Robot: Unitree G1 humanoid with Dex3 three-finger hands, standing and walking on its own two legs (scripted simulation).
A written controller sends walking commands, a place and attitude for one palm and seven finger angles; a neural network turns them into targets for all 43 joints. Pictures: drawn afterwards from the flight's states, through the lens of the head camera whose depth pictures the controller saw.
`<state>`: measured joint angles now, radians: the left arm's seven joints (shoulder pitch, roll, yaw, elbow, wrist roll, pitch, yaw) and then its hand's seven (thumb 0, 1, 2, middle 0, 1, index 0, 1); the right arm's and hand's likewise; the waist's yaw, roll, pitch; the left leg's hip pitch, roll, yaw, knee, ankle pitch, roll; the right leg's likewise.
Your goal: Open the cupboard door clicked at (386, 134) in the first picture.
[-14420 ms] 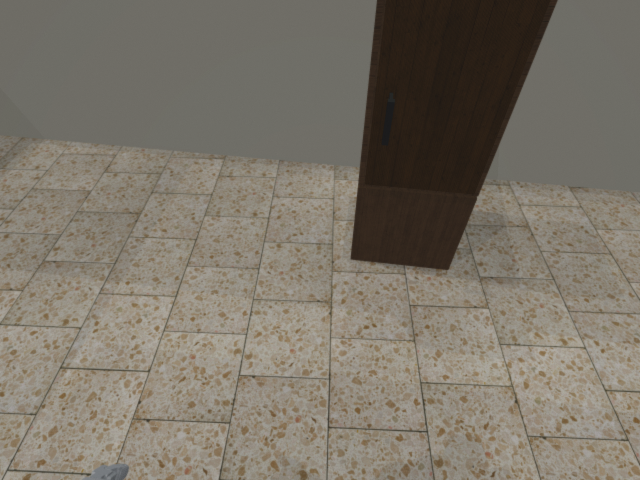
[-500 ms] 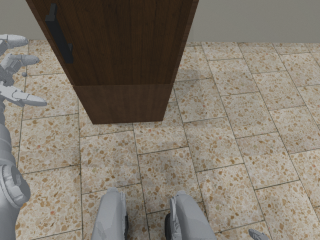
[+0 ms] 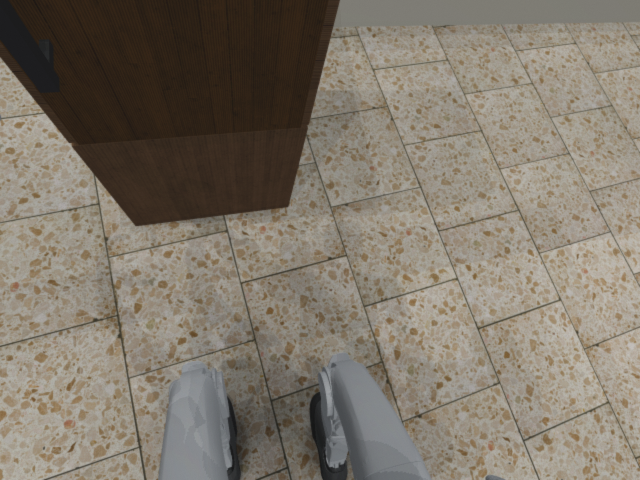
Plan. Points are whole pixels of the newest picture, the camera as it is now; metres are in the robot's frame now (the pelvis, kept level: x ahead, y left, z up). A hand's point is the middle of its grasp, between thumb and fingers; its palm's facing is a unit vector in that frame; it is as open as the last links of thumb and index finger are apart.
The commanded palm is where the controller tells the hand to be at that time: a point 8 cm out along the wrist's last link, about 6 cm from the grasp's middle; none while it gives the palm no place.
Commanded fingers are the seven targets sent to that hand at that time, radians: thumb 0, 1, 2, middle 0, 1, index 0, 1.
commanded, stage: move the hooked fingers beside the handle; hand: left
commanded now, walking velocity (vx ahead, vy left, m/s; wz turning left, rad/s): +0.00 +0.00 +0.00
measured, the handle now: (16, 20) +0.59 +0.26 +0.08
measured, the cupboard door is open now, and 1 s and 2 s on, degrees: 0 0 0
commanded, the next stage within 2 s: slide the fingers in behind the handle in 0.72 s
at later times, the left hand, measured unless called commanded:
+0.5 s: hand out of the picture +0.53 +0.31 +0.08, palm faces +0.10 -0.99 -0.02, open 14.0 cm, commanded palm +0.52 +0.33 +0.07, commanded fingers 0.00 -0.50 0.30 -0.30 -1.20 -0.30 -1.20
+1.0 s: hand out of the picture +0.53 +0.31 +0.08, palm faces +0.10 -1.00 -0.02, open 14.0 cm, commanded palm +0.53 +0.33 +0.07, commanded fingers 0.00 -0.50 0.30 -0.30 -1.20 -0.30 -1.20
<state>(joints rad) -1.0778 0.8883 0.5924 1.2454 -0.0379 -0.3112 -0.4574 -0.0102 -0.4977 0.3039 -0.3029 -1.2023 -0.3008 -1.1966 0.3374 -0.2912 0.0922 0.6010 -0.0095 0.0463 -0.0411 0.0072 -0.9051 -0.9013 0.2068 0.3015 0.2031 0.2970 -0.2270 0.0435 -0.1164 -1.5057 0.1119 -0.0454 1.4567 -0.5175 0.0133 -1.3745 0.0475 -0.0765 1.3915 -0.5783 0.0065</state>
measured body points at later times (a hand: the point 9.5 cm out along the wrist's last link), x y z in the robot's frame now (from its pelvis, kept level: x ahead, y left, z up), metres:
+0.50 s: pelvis +0.01 +0.00 +0.02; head +0.20 +0.06 +0.42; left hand +0.52 +0.36 +0.09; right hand +0.04 -0.27 -0.08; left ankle +0.06 +0.12 -0.58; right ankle +0.03 -0.13 -0.58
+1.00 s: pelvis +0.00 +0.00 +0.01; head +0.19 +0.06 +0.41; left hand +0.52 +0.37 +0.08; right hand +0.03 -0.27 -0.09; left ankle +0.06 +0.12 -0.58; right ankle +0.03 -0.13 -0.57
